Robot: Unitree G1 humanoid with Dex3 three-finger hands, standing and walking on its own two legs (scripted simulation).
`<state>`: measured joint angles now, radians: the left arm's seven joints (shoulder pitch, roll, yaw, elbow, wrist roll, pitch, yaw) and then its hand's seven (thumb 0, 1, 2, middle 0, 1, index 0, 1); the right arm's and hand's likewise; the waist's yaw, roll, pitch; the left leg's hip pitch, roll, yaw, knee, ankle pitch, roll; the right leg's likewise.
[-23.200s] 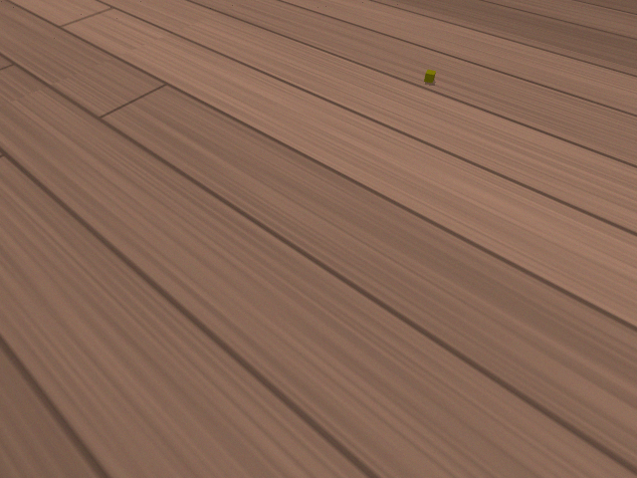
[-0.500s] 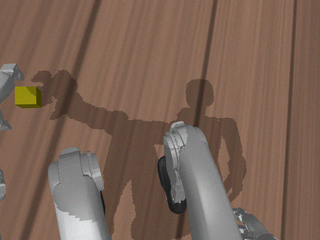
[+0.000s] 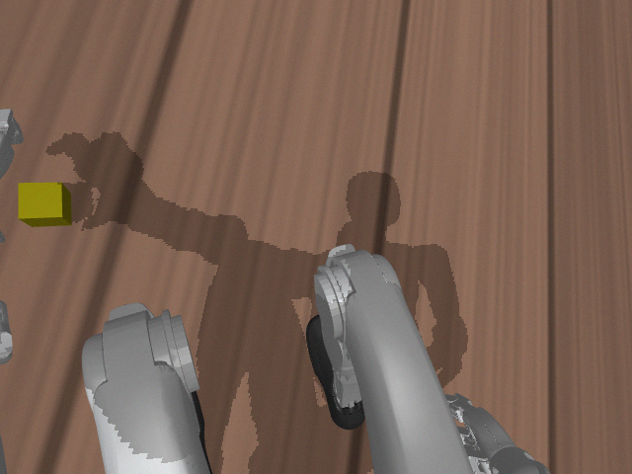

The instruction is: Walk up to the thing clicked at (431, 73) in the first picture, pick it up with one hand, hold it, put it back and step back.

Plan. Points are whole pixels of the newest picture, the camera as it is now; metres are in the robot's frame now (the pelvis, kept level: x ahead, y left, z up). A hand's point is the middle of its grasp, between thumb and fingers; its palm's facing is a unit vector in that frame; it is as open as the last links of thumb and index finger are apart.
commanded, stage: rest palm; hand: left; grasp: from above
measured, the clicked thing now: (46, 205) +0.49 +0.28 -0.30
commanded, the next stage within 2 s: close in 1.64 s
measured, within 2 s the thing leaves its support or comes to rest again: neither
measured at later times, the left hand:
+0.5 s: hand (34, 210) +0.47 +0.27 -0.23, palm faces -0.45 +0.00 -0.89, open 13.7 cm
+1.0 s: hand (38, 216) +0.47 +0.28 -0.27, palm faces -0.54 -0.07 -0.84, open 13.9 cm
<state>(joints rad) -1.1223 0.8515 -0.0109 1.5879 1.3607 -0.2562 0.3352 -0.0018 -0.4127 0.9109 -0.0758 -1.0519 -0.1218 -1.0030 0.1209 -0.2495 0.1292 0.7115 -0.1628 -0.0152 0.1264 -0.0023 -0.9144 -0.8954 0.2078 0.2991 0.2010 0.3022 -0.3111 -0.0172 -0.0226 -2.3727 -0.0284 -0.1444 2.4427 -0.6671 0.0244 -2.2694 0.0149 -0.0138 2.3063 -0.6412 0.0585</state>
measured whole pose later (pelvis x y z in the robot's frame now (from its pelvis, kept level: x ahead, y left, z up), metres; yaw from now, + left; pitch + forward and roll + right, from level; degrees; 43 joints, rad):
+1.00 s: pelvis +0.01 +0.00 -0.02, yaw -4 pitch +29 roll -14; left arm -1.01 1.01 0.11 1.61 1.40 -0.37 0.46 0.00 -0.44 0.96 -0.09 -0.97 -0.10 -0.95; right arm 0.12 -0.30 0.25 0.64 -0.27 -0.09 0.19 0.00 -0.91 -0.90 0.21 0.30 0.20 0.30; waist -0.37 -0.12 0.14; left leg -2.35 -0.03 -0.25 2.57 -0.74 -0.02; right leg -2.25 0.04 -0.09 2.37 -0.66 0.09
